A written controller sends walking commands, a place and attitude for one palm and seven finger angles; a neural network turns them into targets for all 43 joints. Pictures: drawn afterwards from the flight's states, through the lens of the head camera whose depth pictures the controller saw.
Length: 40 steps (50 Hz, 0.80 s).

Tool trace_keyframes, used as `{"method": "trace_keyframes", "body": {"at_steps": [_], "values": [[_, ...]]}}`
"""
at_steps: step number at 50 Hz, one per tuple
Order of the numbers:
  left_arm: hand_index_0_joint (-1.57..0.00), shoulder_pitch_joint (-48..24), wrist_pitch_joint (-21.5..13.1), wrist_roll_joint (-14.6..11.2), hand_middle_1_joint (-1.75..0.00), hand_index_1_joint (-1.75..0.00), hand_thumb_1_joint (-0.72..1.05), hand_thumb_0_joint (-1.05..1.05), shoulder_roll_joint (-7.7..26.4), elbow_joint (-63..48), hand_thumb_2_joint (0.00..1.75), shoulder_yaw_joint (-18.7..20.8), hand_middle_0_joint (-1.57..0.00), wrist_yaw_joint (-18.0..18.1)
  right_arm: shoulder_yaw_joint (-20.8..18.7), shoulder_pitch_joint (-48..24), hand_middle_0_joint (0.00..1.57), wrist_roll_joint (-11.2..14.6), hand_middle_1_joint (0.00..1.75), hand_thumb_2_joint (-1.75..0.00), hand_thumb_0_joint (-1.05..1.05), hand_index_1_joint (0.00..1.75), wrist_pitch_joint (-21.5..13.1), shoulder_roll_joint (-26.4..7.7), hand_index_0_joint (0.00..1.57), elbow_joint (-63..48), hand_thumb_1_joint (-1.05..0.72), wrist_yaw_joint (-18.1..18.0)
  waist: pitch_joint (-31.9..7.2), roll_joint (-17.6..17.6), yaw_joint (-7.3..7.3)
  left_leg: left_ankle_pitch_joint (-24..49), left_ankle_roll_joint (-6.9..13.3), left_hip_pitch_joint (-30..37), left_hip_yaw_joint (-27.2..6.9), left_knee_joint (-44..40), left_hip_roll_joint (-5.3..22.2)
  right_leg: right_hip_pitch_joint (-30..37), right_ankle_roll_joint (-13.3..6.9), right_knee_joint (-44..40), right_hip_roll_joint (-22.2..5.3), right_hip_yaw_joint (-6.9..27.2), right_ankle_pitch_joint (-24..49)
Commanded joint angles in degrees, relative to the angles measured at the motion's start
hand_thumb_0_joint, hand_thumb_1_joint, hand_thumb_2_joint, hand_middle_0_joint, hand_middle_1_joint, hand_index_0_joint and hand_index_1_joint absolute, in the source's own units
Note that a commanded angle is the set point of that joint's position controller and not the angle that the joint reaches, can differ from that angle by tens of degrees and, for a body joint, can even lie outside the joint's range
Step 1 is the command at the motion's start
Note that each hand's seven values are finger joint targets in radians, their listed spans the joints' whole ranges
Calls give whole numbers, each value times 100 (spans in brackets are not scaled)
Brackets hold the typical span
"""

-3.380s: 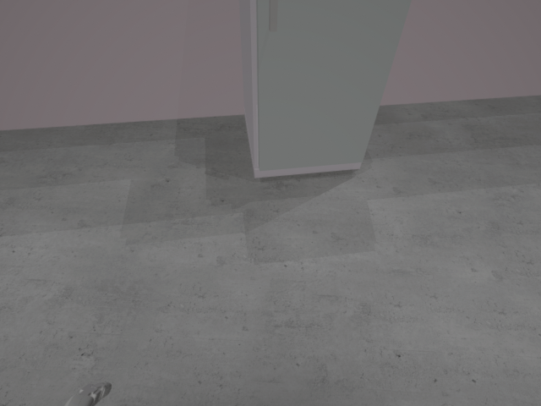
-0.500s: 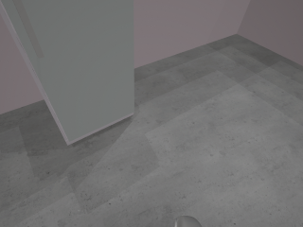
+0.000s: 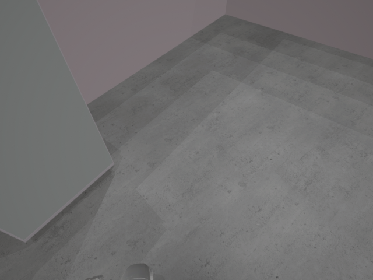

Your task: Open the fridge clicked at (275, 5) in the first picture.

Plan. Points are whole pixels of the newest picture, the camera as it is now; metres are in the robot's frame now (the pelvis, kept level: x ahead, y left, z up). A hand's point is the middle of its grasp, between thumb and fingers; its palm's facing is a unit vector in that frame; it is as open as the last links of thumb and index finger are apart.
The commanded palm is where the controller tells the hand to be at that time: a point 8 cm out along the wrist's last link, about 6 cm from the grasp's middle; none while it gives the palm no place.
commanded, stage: turn to face it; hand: left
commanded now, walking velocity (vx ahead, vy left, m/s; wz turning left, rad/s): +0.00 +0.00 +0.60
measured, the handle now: out of the picture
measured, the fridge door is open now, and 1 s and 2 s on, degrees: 0 0 0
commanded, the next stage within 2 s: take the last steps up to it in 1.62 s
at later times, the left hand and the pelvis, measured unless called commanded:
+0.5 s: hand out of the picture +0.07 +0.24 -0.18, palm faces +0.30 -0.93 -0.21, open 7.3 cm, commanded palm none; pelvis +0.09 +0.05 +0.00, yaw +14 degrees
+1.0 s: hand out of the picture +0.10 +0.20 -0.13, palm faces +0.51 -0.81 -0.29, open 7.4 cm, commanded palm none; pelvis +0.11 -0.02 +0.01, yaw +33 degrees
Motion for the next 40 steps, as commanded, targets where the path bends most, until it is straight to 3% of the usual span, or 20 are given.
{"method": "trace_keyframes", "body": {"at_steps": [1, 3, 6, 9, 12, 14, 15, 16, 17, 18, 19, 20, 21, 23, 25, 28, 34, 38, 39, 40], "values": [[-20, 361, -171, 26, -30, -30, 90, 0, 492, -78, 90, -9, -20, 78, -24, 1120, 20, -3, 30, -90, 0, 30, 116, -151, 20, 122, -90, 8, -710, -462, -220, 568, -44, 271, -169, -665, -32, 127, -170, -1311, -1574, 689, 3169], [-20, 349, -144, 0, -30, -30, 90, 0, 459, -65, 90, -59, -20, 62, -2, 812, 20, 26, 30, -90, 0, 30, 159, -174, 20, 56, -90, 22, -610, -561, -148, 796, -59, 287, -167, -1114, -101, 95, -87, -1392, -1525, 484, 2803], [-20, 449, -88, 24, -30, -30, 90, 0, 456, 16, 90, -97, -20, 71, 12, 241, 20, 54, 30, -90, 0, 30, 156, -238, 20, -98, -90, 50, -355, -648, 25, 736, -56, 222, -122, -1955, -173, 358, -90, -1440, -1723, 455, 2495], [-20, 721, 1, 31, -30, -30, 90, 0, 588, 76, 90, -51, -20, 99, 8, -417, 20, 47, 30, -90, 0, 30, 164, -344, 20, -307, -90, 79, -87, -649, 292, 374, -36, 76, 46, -2440, -267, 764, -172, -1315, -2024, 569, 2626], [-20, 901, 83, 62, -30, -30, 90, 0, 750, 86, 90, 34, -20, 146, -3, -740, 20, 32, 30, -90, 0, 30, 176, -392, 20, -453, -90, 121, -65, -503, 440, -15, 46, 134, 167, -2898, -344, 1177, -197, -951, -2270, 546, 2960], [-20, 891, 105, 54, -30, -30, 90, 0, 868, 58, 90, 80, -20, 161, -20, -582, 20, 14, 30, -90, 0, 30, 171, -441, 20, -479, -90, 131, -356, -478, 350, 65, 128, 519, 273, -3456, -467, 1431, -80, -421, -2285, 358, 3482], [-20, 849, 121, 31, -30, -30, 90, 0, 922, 21, 90, 98, -20, 155, -48, -354, 20, 3, 30, -90, 0, 30, 177, -499, 20, -432, -90, 125, -505, -432, 236, 410, 174, 933, 339, -3824, -566, 1383, 69, -7, -2195, 157, 3540], [-20, 790, 137, 2, -30, -30, 90, 0, 910, -20, 90, 118, -20, 145, -100, 91, 20, -11, 30, -90, 0, 30, 159, -683, 20, -364, -90, 127, -789, -136, 21, 1331, 283, 1637, 156, -4407, -515, 1162, 325, 822, -2028, -107, 3206], [-20, 823, 156, -67, -30, -30, 90, 0, 757, -164, 90, 128, -20, 127, -198, 502, 20, -66, 30, -90, 0, 30, 109, -1134, 20, -356, -90, 102, -1141, 937, -111, 3483, 842, 2609, -1219, -4869, 535, 77, 774, 1981, -1410, -442, 1429], [-20, 668, 155, -81, -30, -30, 90, 0, 515, -415, 90, 35, -20, 117, -261, 709, 20, -2, 30, -90, 0, 30, 123, -1518, 20, -324, -90, 67, -1137, 1866, -124, 6089, 1728, 3173, -2614, -5027, 1617, -1197, 1083, 3267, -715, -200, -2504], [-20, 433, 232, -25, -30, -30, 90, 0, 671, -497, 90, 63, -20, 160, -260, 656, 20, 25, 30, -90, 0, 30, 170, -1476, 20, -280, -90, 40, -1100, 964, -111, 5144, 1898, 2950, -2291, -5030, 1649, -1285, 1030, 3624, -857, 443, -2660], [-20, 192, 276, 7, -30, -30, 90, 0, 598, -454, 90, 85, -20, 157, -258, 412, 20, 20, 30, -90, 0, 30, 146, -1345, 20, -332, -90, 1, -965, 920, -94, 4112, 1741, 2646, -2213, -5203, 1299, -1453, 1028, 3690, -951, 567, -2290], [-20, 99, 282, 17, -30, -30, 90, 0, 652, -456, 90, 125, -20, 116, -232, 73, 20, 18, 30, -90, 0, 30, 135, -1232, 20, -485, -90, -11, -800, 550, 30, 3557, 1576, 2383, -2075, -5226, 1079, -1487, 1045, 3736, -979, 626, -1904], [-20, 277, 335, 22, -30, -30, 90, 0, 585, -394, 90, 150, -20, 66, -214, -305, 20, 14, 30, -90, 0, 30, 114, -1210, 20, -612, -90, -8, -723, 467, 178, 2766, 1306, 1983, -1598, -5398, 685, -1277, 1085, 3580, -951, 641, -1333], [-20, 377, 394, 20, -30, -30, 90, 0, 564, -350, 90, 164, -20, 55, -235, -371, 20, 26, 30, -90, 0, 30, 110, -1251, 20, -664, -90, 9, -687, 527, 203, 2136, 1179, 1710, -1434, -5560, 433, -1091, 1130, 3364, -909, 596, -1034], [-20, 288, 444, 23, -30, -30, 90, 0, 582, -406, 90, 188, -20, 59, -275, -337, 20, 24, 30, -90, 0, 30, 136, -1297, 20, -669, -90, 33, -597, 643, 176, 1470, 1182, 1571, -1633, -5718, 318, -1034, 1193, 2937, -869, 595, -950], [-20, -100, 420, -9, -30, -30, 90, 0, 602, -714, 90, 158, -20, 81, -414, -196, 20, -18, 30, -90, 0, 30, 214, -1462, 20, -698, -90, 64, -696, 871, 44, 1759, 1280, 1761, -2226, -5439, 257, -734, 1194, 1692, -643, 602, -1293], [-20, 296, 335, -62, -30, -30, 90, 0, 693, -723, 90, 158, -20, 109, -484, -427, 20, 3, 30, -90, 0, 30, 257, -1528, 20, -849, -90, 93, -998, 980, 241, 2445, 1067, 1503, -2368, -4910, -21, 348, 1125, 176, -421, 535, -749], [-20, 522, 295, -64, -30, -30, 90, 0, 812, -695, 90, 177, -20, 130, -483, -509, 20, 43, 30, -90, 0, 30, 264, -1453, 20, -904, -90, 106, -1101, 768, 377, 2137, 847, 1112, -2296, -4611, -209, 1028, 1090, -717, -542, 592, -172], [-20, 717, 235, 10, -30, -30, 90, 0, 1231, -696, 90, 251, -20, 165, -454, -465, 20, 96, 30, -90, 0, 30, 268, -1146, 20, -979, -90, 144, -1218, -249, 475, 974, 439, 131, -1735, -3776, -688, 1970, 842, -1452, -1537, 1414, -223]]}}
